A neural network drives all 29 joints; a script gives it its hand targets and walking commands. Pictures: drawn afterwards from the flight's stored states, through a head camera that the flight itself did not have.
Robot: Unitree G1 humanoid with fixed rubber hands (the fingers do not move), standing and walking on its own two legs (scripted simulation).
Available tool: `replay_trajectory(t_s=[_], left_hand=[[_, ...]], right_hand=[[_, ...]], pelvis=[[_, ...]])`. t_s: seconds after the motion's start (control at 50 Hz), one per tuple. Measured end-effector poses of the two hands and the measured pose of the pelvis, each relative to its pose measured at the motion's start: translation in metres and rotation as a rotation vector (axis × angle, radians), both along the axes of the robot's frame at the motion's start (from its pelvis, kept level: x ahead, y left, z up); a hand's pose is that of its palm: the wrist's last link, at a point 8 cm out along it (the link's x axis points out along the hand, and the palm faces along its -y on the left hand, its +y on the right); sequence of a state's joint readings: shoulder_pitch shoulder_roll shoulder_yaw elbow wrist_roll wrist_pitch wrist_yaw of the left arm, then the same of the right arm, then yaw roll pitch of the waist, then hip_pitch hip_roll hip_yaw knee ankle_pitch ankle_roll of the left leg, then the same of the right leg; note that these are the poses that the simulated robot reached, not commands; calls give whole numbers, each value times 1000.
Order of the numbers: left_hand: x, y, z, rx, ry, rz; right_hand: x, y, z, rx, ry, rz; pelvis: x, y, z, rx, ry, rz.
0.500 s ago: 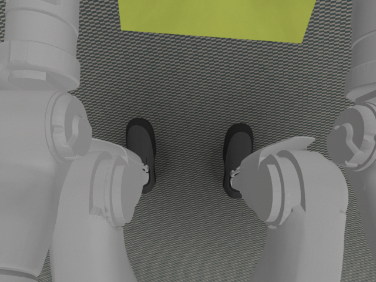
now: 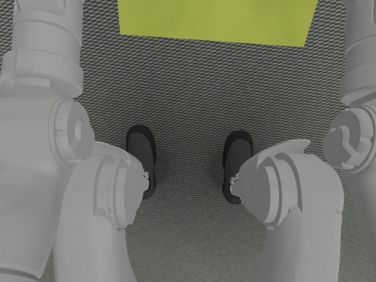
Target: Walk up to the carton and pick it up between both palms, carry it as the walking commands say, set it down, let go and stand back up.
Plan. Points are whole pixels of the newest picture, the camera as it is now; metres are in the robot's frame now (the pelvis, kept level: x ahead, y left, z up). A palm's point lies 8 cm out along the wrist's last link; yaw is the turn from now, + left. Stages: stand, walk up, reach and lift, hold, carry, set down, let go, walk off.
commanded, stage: set down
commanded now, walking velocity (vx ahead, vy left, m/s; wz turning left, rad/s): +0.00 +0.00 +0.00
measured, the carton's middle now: out of the picture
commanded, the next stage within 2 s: none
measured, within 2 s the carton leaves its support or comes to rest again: rests again in 0.20 s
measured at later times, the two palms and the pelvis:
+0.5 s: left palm out of the picture +0.56 +0.15 -0.20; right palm out of the picture +0.54 -0.23 -0.20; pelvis +0.00 +0.00 -0.01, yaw +0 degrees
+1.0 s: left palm out of the picture +0.55 +0.17 -0.20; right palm out of the picture +0.53 -0.22 -0.21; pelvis +0.00 +0.00 -0.01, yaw +0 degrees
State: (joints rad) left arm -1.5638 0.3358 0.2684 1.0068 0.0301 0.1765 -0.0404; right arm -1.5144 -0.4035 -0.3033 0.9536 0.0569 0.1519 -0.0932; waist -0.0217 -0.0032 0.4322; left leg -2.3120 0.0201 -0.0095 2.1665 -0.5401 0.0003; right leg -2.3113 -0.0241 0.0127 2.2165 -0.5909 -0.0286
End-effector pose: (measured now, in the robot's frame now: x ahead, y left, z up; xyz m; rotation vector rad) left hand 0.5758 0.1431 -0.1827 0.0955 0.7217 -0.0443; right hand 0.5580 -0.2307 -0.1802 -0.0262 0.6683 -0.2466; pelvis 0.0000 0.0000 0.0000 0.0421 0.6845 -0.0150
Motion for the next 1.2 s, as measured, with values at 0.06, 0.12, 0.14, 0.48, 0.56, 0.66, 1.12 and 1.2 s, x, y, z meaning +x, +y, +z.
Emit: replay_trajectory(t_s=[0.06, 0.12, 0.14, 0.48, 0.56, 0.66, 1.12, 1.2], left_hand=[[0, 1, -1, -3, 3, 4], [-1, 2, -4, 1, 15, 8], [-3, 3, -6, 0, 30, 15], [-16, 8, -16, 70, 71, -14], [-17, 9, -17, 62, 61, 0], [-18, 9, -18, 67, 36, -1], [-32, 45, -26, 114, 45, 85], [-32, 47, -26, 109, 43, 93]], right_hand=[[1, 0, -1, 0, 1, 3], [-2, 1, -5, 3, 10, 11], [-4, 2, -8, 8, 24, 18], [-20, 5, -23, 56, 92, 54], [-21, 5, -23, 52, 81, 49], [-23, 5, -24, 33, 61, 56], [-34, 0, -28, 8, 75, 21], [-37, -5, -28, -4, 81, 14]], pelvis=[[1, 0, 0, 0, 3, 0], [2, 0, -1, 1, 4, 0], [3, 0, -1, 1, 6, 0], [3, 1, -8, -1, -7, 0], [3, 1, -9, -1, -12, 0], [3, 1, -9, -2, -12, 0], [1, 5, -11, -12, -19, -3], [1, 6, -12, -16, -22, -4]])
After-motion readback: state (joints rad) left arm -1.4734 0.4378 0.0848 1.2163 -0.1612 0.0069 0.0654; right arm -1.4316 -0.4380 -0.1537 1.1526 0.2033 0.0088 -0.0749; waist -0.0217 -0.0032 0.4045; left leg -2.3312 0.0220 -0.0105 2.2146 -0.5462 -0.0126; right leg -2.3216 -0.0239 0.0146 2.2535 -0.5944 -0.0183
